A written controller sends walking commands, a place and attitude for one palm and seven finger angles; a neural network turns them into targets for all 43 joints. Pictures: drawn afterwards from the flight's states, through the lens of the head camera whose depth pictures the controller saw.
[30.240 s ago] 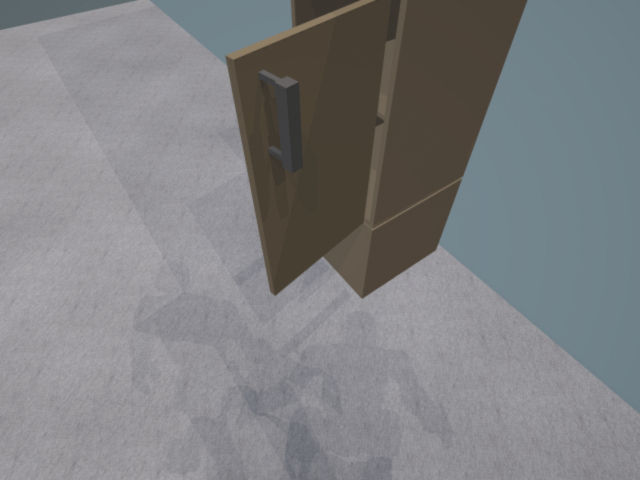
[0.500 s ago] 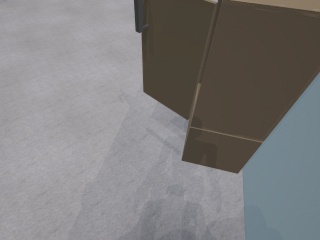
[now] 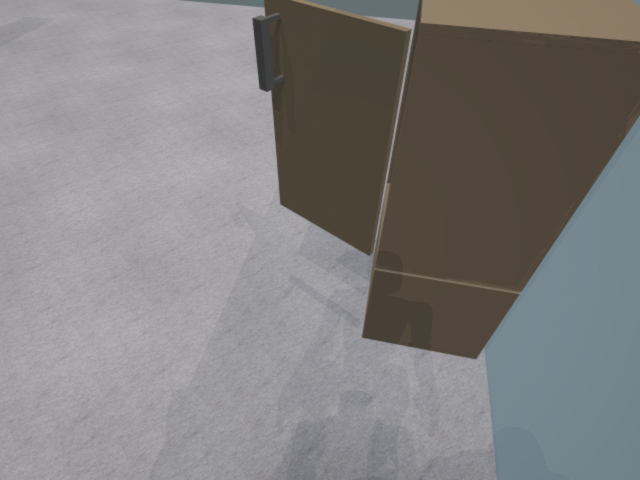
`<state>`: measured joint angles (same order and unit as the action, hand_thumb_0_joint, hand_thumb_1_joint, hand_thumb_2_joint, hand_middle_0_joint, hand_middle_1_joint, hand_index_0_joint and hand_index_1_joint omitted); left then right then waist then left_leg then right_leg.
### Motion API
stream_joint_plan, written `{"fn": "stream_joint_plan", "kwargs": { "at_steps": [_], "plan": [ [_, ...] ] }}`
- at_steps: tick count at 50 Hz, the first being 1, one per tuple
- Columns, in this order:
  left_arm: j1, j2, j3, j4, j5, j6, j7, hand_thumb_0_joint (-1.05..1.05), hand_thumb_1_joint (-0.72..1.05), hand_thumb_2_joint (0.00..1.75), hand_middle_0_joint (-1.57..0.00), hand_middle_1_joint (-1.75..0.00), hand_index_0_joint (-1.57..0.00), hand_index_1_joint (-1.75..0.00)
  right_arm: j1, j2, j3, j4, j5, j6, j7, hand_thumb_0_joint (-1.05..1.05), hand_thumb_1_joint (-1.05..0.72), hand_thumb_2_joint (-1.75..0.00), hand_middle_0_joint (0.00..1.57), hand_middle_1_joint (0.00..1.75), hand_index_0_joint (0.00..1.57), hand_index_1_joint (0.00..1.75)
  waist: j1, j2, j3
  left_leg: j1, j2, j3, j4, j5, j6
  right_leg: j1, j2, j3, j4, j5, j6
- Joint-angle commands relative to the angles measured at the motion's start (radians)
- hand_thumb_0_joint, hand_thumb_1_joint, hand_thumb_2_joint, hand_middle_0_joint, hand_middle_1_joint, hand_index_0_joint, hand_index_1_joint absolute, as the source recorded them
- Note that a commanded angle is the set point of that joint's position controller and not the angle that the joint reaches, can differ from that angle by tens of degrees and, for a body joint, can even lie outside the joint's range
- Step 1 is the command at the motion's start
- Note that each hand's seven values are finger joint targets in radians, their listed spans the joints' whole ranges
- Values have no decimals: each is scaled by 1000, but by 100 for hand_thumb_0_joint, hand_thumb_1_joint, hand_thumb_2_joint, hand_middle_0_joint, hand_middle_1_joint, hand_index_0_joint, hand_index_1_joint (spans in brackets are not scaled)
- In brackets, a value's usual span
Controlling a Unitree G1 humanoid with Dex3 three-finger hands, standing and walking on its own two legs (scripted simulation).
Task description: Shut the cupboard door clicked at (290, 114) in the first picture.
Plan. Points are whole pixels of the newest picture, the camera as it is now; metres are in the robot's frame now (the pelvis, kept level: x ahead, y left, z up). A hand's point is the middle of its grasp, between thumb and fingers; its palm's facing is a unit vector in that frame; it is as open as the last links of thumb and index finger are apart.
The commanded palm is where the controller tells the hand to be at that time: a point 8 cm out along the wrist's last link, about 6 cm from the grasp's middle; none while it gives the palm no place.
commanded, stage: let the arm hang, fingers relaxed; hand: left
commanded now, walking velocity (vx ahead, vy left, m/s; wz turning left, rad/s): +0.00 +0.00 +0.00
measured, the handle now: (271, 52) +0.92 +0.15 +0.14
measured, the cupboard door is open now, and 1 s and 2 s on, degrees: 63 63 63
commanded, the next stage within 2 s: look to check the result in 0.10 s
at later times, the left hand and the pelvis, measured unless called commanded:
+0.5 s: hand out of the picture +0.01 +0.19 -0.17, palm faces +0.01 -0.97 -0.23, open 7.4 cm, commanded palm none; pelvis +0.02 +0.00 +0.00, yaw +0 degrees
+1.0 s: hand out of the picture +0.05 +0.20 -0.17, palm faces +0.06 -0.97 -0.25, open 7.4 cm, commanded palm none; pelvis +0.03 +0.00 +0.00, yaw +3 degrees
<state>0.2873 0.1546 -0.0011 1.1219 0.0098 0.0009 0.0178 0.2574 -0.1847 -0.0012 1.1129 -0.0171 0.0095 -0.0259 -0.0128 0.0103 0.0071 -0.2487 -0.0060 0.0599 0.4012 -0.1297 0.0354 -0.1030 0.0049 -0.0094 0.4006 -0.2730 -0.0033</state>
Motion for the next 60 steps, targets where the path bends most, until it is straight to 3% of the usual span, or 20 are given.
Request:
{"fn": "stream_joint_plan", "kwargs": {
  "at_steps": [1, 8, 12, 20, 40, 43, 46, 48, 50, 51, 52, 54, 56, 57, 58, 59, 60],
  "plan": [
    [70, 137, 24, -13, 3, -12, 14, 0, 90, 90, -20, -30, -20, -30, 33, -110, -23, -26, 4, -14, -7, 0, -90, -90, 20, 30, 20, 30, 7, 11, 72, 67, 102, -135, -90, -34, -10, -131, -92, 92, -109, 21, -39],
    [60, 141, 28, -14, 3, -16, 16, 0, 90, 90, -20, -30, -20, -30, 34, -116, -25, -24, 6, -15, -9, 0, -90, -90, 20, 30, 20, 30, 7, -11, 67, 80, 105, -132, -77, 19, -8, -114, -95, 86, -121, 46, -41],
    [52, 139, 27, -11, 1, -14, 15, 0, 90, 90, -20, -30, -20, -30, 29, -121, -25, -22, 5, -16, -10, 0, -90, -90, 20, 30, 20, 30, 4, 11, 61, 89, 106, -135, -81, 16, -9, -109, -95, 86, -117, 53, -39],
    [45, 157, 28, -10, 1, -20, 16, 0, 90, 90, -20, -30, -20, -30, 8, -140, -30, -24, 8, -19, -10, 0, -90, -90, 20, 30, 20, 30, 4, -28, 32, 122, 112, -128, -60, 87, -4, -87, -103, 83, -119, 119, -37],
    [-21, 224, 34, -20, 3, -23, 9, 0, 90, 90, -20, -30, -20, -30, -70, -208, -32, -33, 7, -24, -7, 0, -90, -90, 20, 30, 20, 30, 5, -2, 31, 145, 120, -136, -84, 113, -6, -53, -113, 87, -142, 148, -34],
    [6, 176, 31, -24, 2, -10, 16, 0, 90, 90, -20, -30, -20, -30, -48, -143, -21, -40, 8, -12, -2, 0, -90, -90, 20, 30, 20, 30, 8, -13, 16, 106, 108, -139, -40, 174, -13, -29, -127, 52, -89, 200, -21],
    [16, 204, 49, -45, 2, 1, 21, 0, 90, 90, -20, -30, -20, -30, -47, -154, -30, -60, 6, 0, 2, 0, -90, -90, 20, 30, 20, 30, 15, -22, 8, 36, 94, -141, 24, 198, -17, 1, -154, 37, -29, 252, -31],
    [24, 224, 67, -67, 5, 5, 24, 0, 90, 90, -20, -30, -20, -30, -51, -156, -38, -83, 6, 5, 5, 0, -90, -90, 20, 30, 20, 30, 24, -61, -6, -26, 71, -125, 98, 211, -22, 39, -191, 36, -2, 325, -57],
    [21, 244, 81, -94, 7, 9, 26, 0, 90, 90, -20, -30, -20, -30, -56, -141, -46, -105, 4, 14, 8, 0, -90, -90, 20, 30, 20, 30, 28, -117, 6, -107, 35, -86, 231, 99, -37, 59, -267, 62, 6, 401, -112],
    [23, 249, 85, -106, 9, 10, 26, 0, 90, 90, -20, -30, -20, -30, -72, -133, -50, -123, 1, 20, 10, 0, -90, -90, 20, 30, 20, 30, 37, -155, 26, -161, 19, -64, 341, -105, -47, 59, -318, 82, -9, 478, -150],
    [13, 251, 89, -119, 14, 9, 28, 0, 90, 90, -20, -30, -20, -30, -88, -130, -58, -139, 0, 28, 11, 0, -90, -90, 20, 30, 20, 30, 36, -184, 57, -211, 18, -55, 450, -297, -53, 43, -372, 102, -20, 537, -190],
    [-31, 255, 94, -148, 26, 9, 33, 0, 90, 90, -20, -30, -20, -30, -102, -125, -67, -167, 4, 34, 17, 0, -90, -90, 20, 30, 20, 30, 26, -186, 111, -254, 47, -59, 554, -412, -55, 6, -412, 78, -18, 597, -213],
    [-74, 275, 103, -174, 26, 6, 29, 0, 90, 90, -20, -30, -20, -30, -80, -114, -65, -184, 7, 35, 26, 0, -90, -90, 20, 30, 20, 30, -5, -144, 120, -206, 68, -37, 389, -367, -59, 3, -380, -2, 64, 653, -166],
    [-88, 281, 107, -184, 19, 5, 27, 0, 90, 90, -20, -30, -20, -30, -31, -113, -64, -176, 4, 33, 29, 0, -90, -90, 20, 30, 20, 30, -31, -128, 92, -126, 53, -7, 278, -237, -58, -12, -345, -53, 147, 645, -123],
    [-86, 269, 105, -191, 12, 8, 23, 0, 90, 90, -20, -30, -20, -30, 40, -127, -66, -159, -2, 27, 32, 0, -90, -90, 20, 30, 20, 30, -57, -46, 51, 6, 31, 0, 153, -37, -46, -69, -290, -111, 293, 575, -61],
    [-45, 227, 100, -210, 0, 14, 18, 0, 90, 90, -20, -30, -20, -30, 108, -200, -77, -156, -14, 16, 28, 0, -90, -90, 20, 30, 20, 30, -69, 205, 4, 100, 166, -260, 24, 317, 33, -212, -167, -163, 525, 243, 18],
    [-50, 176, 82, -243, -7, 21, 17, 0, 90, 90, -20, -30, -20, -30, 149, -283, -97, -154, -11, 13, 17, 0, -90, -90, 20, 30, 20, 30, -70, 395, -44, 149, 377, -576, -58, 644, 171, -365, -51, -97, 728, -403, 60]
  ]
}}
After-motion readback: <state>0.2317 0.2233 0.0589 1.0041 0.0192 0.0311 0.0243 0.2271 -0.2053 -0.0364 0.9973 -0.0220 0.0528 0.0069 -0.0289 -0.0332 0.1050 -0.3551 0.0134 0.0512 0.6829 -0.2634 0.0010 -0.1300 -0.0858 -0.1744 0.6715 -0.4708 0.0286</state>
